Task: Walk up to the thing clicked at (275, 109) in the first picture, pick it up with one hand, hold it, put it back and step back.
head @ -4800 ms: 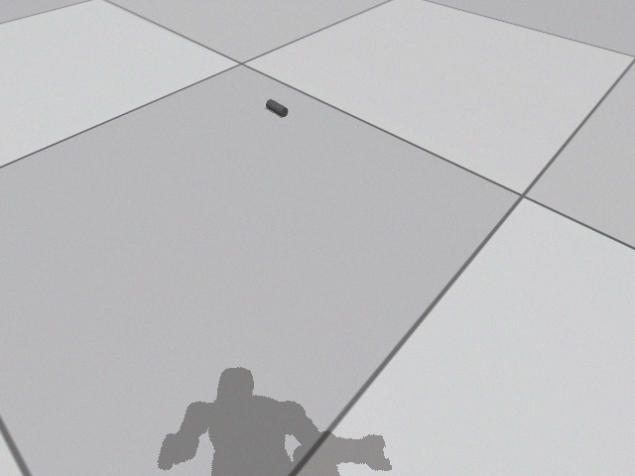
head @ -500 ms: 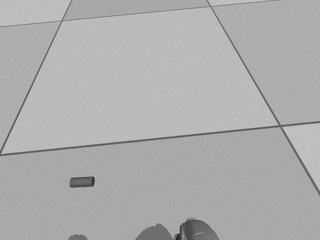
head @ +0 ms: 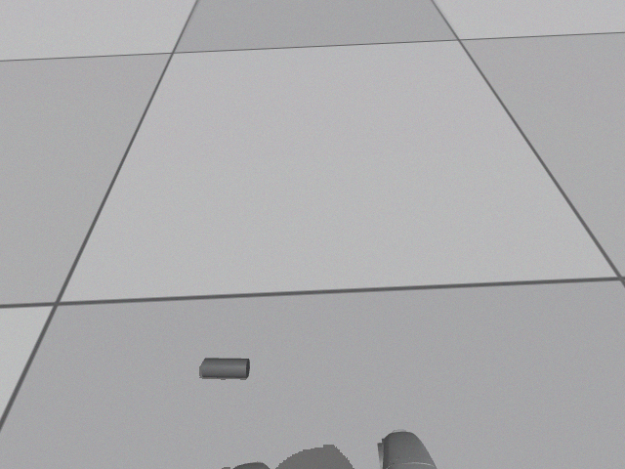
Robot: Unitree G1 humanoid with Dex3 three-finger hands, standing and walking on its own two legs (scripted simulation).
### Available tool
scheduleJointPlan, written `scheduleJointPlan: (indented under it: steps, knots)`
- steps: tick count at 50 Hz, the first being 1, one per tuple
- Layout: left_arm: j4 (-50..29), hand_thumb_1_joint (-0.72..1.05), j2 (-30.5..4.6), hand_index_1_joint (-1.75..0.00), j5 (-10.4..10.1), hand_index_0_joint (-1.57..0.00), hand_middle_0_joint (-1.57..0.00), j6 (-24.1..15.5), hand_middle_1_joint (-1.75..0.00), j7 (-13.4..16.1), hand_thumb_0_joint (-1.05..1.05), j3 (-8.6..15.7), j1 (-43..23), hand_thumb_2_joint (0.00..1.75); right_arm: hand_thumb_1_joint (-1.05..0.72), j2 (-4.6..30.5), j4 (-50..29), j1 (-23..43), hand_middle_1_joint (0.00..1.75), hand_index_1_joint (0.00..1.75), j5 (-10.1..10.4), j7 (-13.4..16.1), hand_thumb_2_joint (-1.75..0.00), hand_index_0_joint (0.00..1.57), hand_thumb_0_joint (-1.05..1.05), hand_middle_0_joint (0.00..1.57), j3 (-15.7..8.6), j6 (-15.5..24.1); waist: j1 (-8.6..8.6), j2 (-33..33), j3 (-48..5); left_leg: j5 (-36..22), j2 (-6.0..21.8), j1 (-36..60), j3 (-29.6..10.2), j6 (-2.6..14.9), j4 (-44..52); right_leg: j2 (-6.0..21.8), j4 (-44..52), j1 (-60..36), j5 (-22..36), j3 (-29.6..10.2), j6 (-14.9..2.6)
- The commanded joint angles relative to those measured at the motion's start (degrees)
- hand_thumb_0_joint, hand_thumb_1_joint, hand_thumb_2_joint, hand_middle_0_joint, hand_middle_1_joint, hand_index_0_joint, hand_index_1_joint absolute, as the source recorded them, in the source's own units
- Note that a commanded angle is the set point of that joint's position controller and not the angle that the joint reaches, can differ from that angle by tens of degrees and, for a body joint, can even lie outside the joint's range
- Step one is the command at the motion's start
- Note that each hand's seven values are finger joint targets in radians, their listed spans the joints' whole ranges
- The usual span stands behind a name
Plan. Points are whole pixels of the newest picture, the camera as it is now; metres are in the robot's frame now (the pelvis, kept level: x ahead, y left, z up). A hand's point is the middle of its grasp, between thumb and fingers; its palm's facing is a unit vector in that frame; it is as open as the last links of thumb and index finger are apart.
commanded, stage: walk up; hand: left
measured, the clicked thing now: (226, 367) +0.53 +0.29 -0.69
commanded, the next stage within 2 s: none
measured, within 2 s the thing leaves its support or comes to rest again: neither
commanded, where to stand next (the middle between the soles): +0.09 +0.02 m, yaw -3 degrees
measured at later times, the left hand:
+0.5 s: hand (100, 456) +0.18 +0.31 -0.12, palm faces -0.08 -0.94 -0.34, open 7.4 cm
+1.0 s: hand out of the picture +0.16 +0.27 -0.10, palm faces -0.08 -0.94 -0.34, open 7.4 cm
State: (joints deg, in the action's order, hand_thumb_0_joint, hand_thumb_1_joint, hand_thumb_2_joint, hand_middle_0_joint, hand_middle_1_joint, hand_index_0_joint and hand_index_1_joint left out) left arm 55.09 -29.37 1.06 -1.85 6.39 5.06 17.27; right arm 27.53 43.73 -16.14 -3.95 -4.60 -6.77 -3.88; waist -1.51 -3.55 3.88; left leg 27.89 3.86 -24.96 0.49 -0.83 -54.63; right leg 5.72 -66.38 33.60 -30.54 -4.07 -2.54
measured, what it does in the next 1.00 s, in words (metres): steps on the spot: right foot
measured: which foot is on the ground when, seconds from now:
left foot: down 0.00-1.00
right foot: up 0.00-0.24, down 0.26-1.00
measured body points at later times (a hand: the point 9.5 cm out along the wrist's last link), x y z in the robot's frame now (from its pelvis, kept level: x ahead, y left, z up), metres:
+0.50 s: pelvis +0.05 +0.07 +0.03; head +0.09 +0.07 +0.48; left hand +0.19 +0.36 -0.10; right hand +0.12 -0.24 -0.09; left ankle +0.02 +0.14 -0.69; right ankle +0.09 -0.07 -0.68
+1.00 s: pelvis +0.05 +0.03 +0.05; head +0.07 +0.02 +0.50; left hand +0.17 +0.32 -0.07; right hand +0.12 -0.28 -0.08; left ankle +0.02 +0.14 -0.69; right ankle +0.09 -0.08 -0.69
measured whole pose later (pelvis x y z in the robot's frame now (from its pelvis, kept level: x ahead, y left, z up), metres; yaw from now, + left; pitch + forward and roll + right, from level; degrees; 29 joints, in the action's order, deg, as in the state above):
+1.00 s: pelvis +0.05 +0.03 +0.05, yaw -3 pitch -3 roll +1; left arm 65.2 -19.4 0.1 -0.6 -0.5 -0.1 3.2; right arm 21.1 63.5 -4.8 -1.1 -0.6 -0.8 1.0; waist -0.2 -0.4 4.6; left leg 16.7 -0.4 -3.3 4.6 0.9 -22.8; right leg 0.8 -26.2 13.0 -10.4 0.9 -0.5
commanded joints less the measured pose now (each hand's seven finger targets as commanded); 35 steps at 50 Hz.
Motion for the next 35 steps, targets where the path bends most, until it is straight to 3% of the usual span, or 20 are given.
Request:
scheduleJointPlan:
  steps: [1,5,7,9,11,12,13,14,15,17,19,20,21,22,24,28,30,32,34,35]
  knots:
    - [-2.45,0.90,-10.72,-0.30,-1.17,-0.20,-0.20,-3.58,-0.30,-1.00,0.00,1.87,2.31,0.90,-0.90,14.10,-3.52,0.17,0.30,0.30,1.51,2.70,-0.90,0.20,0.00,0.20,-3.03,2.71,0.20,-8.90,2.30,1.49,9.83,8.91,-21.98,12.80,28.01,-0.36,-0.07,11.19,3.58,4.51,0.51]
    - [-4.78,0.90,-6.42,-0.30,-0.04,-0.20,-0.20,-3.20,-0.30,-3.56,0.00,1.22,-2.42,0.90,-0.90,11.67,-1.33,-2.38,0.30,0.30,2.76,4.08,-0.90,0.20,0.00,0.20,-0.95,5.10,0.18,-2.89,0.75,-26.92,13.86,7.65,-19.92,14.01,25.16,-1.60,9.39,0.02,4.60,4.76,0.45]
    - [-5.12,0.90,-5.17,-0.30,-0.22,-0.20,-0.20,-2.63,-0.30,-4.00,0.00,1.05,-2.99,0.90,-0.90,10.96,-0.65,-1.20,0.30,0.30,3.43,4.88,-0.90,0.20,0.00,0.20,0.11,6.00,1.21,-1.50,-1.54,-41.22,13.79,8.81,-16.61,12.02,22.09,-2.21,13.86,-5.25,8.09,4.75,-0.15]
    - [-5.57,0.90,-4.24,-0.30,-0.47,-0.20,-0.20,-1.66,-0.30,-4.29,0.00,0.87,-4.21,0.90,-0.90,10.44,0.25,-1.85,0.30,0.30,3.83,5.66,-0.90,0.20,0.00,0.20,0.71,6.52,1.08,-2.25,-2.61,-47.86,12.80,10.07,-15.17,8.52,20.86,-3.49,17.53,-8.77,9.35,5.15,-1.04]
    - [-5.32,0.90,-4.15,-0.30,-0.69,-0.20,-0.20,-1.55,-0.30,-4.32,0.00,0.61,-2.88,0.90,-0.90,9.85,0.68,-0.23,0.30,0.30,4.71,6.12,-0.90,0.20,0.00,0.20,1.25,6.91,3.31,-0.48,-6.03,-51.78,10.04,10.21,-9.80,5.70,15.70,-4.07,30.78,-18.28,17.96,4.96,-2.63]
    - [-5.26,0.90,-6.52,-0.30,-0.45,-0.20,-0.20,-1.84,-0.30,-4.25,0.00,1.20,-2.07,0.90,-0.90,8.31,1.17,-1.38,0.30,0.30,5.16,6.24,-0.90,0.20,0.00,0.20,1.86,7.25,3.78,2.04,-8.98,-51.36,7.80,7.21,-7.91,2.70,10.77,-0.66,33.08,-25.67,29.16,-1.28,-4.38]
    - [-5.40,0.90,-9.54,-0.30,-0.26,-0.20,-0.20,-2.09,-0.30,-4.22,0.00,1.77,-1.46,0.90,-0.90,7.82,1.11,-1.54,0.30,0.30,5.28,6.46,-0.90,0.20,0.00,0.20,2.03,7.59,4.08,5.72,-11.48,-44.17,3.89,1.52,-5.96,-0.62,4.81,5.57,31.68,-31.22,39.49,-11.41,-8.77]
    - [-5.50,0.90,-9.32,-0.30,-1.78,-0.20,-0.20,-1.62,-0.30,-4.45,0.00,1.66,-3.97,0.90,-0.90,7.57,2.47,-2.32,0.30,0.30,5.04,6.98,-0.90,0.20,0.00,0.20,1.77,7.28,3.29,4.63,-14.45,-27.27,-0.27,5.06,-2.57,-2.36,2.33,12.60,29.12,-27.51,44.77,-15.54,-15.90]
    - [-6.22,0.90,-8.16,-0.30,-2.14,-0.20,-0.20,-1.30,-0.30,-4.70,0.00,0.97,-6.68,0.90,-0.90,7.38,3.96,-2.84,0.30,0.30,4.41,7.38,-0.90,0.20,0.00,0.20,1.47,7.07,1.62,4.21,-13.47,-13.81,-0.35,7.17,-3.26,-1.42,6.45,14.00,29.33,-22.77,43.23,-15.46,-15.63]
    - [-6.07,0.90,-6.43,-0.30,-1.26,-0.20,-0.20,-0.63,-0.30,-5.10,0.00,-0.50,-11.55,0.90,-0.90,6.72,6.14,-2.65,0.30,0.30,3.97,6.88,-0.90,0.20,0.00,0.20,1.66,7.23,-0.55,4.30,-8.28,-9.17,0.05,11.60,-4.57,2.12,18.30,7.54,28.55,-13.74,32.50,-8.13,-8.64]
    - [-5.74,0.90,-2.54,-0.30,-1.23,-0.20,-0.20,0.11,-0.30,-5.39,0.00,-1.72,-12.25,0.90,-0.90,9.27,6.92,-2.40,0.30,0.30,2.93,6.92,-0.90,0.20,0.00,0.20,1.43,8.51,-0.30,3.15,-2.66,-20.93,11.10,15.36,-20.17,5.99,31.45,-2.05,19.25,-4.59,25.61,-1.45,-0.95]
    - [-4.67,0.90,-1.85,-0.30,-1.14,-0.20,-0.20,0.34,-0.30,-5.21,0.00,-1.90,-12.32,0.90,-0.90,10.13,6.56,-0.17,0.30,0.30,3.39,6.98,-0.90,0.20,0.00,0.20,1.35,8.91,0.31,3.52,-0.56,-37.34,16.16,18.63,-22.90,6.86,30.99,-4.12,20.18,-1.72,8.09,0.60,0.76]
    - [-3.73,0.90,-3.16,-0.30,-0.98,-0.20,-0.20,0.52,-0.30,-4.94,0.00,-1.63,-14.06,0.90,-0.90,10.25,7.80,-0.42,0.30,0.30,3.50,7.09,-0.90,0.20,0.00,0.20,1.24,9.02,-0.67,3.58,-1.35,-48.62,16.91,20.19,-22.51,6.69,28.93,-3.20,19.80,-2.29,4.45,-0.59,0.49]
    - [-3.40,0.90,-3.15,-0.30,-1.08,-0.20,-0.20,0.64,-0.30,-4.94,0.00,-1.51,-14.26,0.90,-0.90,9.86,8.48,0.11,0.30,0.30,3.51,7.40,-0.90,0.20,0.00,0.20,1.36,9.07,-0.52,1.46,-1.70,-55.39,15.24,21.33,-19.29,4.40,27.97,-3.19,19.93,-3.41,5.77,-0.59,0.22]
    - [-2.42,0.90,-2.19,-0.30,-1.58,-0.20,-0.20,0.55,-0.30,-5.27,0.00,-1.91,-14.69,0.90,-0.90,8.51,9.16,2.72,0.30,0.30,3.50,7.84,-0.90,0.20,0.00,0.20,1.64,8.99,-0.16,-3.03,-3.42,-60.02,11.33,24.77,-11.71,1.77,26.93,-3.24,22.71,-5.14,11.37,2.04,-0.14]
    - [-1.00,0.90,-1.64,-0.30,-1.24,-0.20,-0.20,0.06,-0.30,-5.59,0.00,-1.90,-15.98,0.90,-0.90,7.71,10.20,5.90,0.30,0.30,3.65,7.39,-0.90,0.20,0.00,0.20,2.02,7.73,0.13,-3.19,-5.03,-54.99,8.05,22.55,-4.79,1.97,25.86,-3.43,32.50,-14.62,19.56,5.04,0.01]
    - [0.34,0.90,-3.03,-0.30,-0.91,-0.20,-0.20,-0.47,-0.30,-5.49,0.00,-1.56,-13.98,0.90,-0.90,8.09,10.18,8.04,0.30,0.30,4.22,6.98,-0.90,0.20,0.00,0.20,1.94,7.29,1.45,-0.44,-8.21,-50.47,5.55,18.74,-1.51,0.71,22.67,-2.42,36.85,-24.28,34.33,4.11,-0.91]
    - [2.14,0.90,-4.97,-0.30,-1.25,-0.20,-0.20,-0.73,-0.30,-5.24,0.00,-1.16,-10.84,0.90,-0.90,5.76,10.48,8.42,0.30,0.30,4.37,6.76,-0.90,0.20,0.00,0.20,2.74,7.02,2.91,1.99,-12.94,-37.96,2.69,11.75,-1.01,-1.37,18.98,4.09,32.68,-33.69,45.59,-3.66,-5.67]
    - [2.07,0.90,-5.62,-0.30,-1.28,-0.20,-0.20,-0.66,-0.30,-5.11,0.00,-1.40,-12.08,0.90,-0.90,4.93,11.28,10.24,0.30,0.30,4.02,6.50,-0.90,0.20,0.00,0.20,2.85,6.49,2.65,4.53,-11.88,-18.41,0.50,11.26,-1.66,-0.91,18.66,8.73,35.74,-29.31,40.30,-9.11,-9.07]
    - [1.85,0.90,-5.68,-0.30,-0.84,-0.20,-0.20,-0.69,-0.30,-5.15,0.00,-1.82,-14.56,0.90,-0.90,4.14,12.03,9.92,0.30,0.30,3.86,6.12,-0.90,0.20,0.00,0.20,3.13,6.21,1.35,6.46,-10.03,-8.44,-0.17,11.97,-2.29,0.38,22.31,9.69,37.74,-25.76,36.25,-10.68,-8.83]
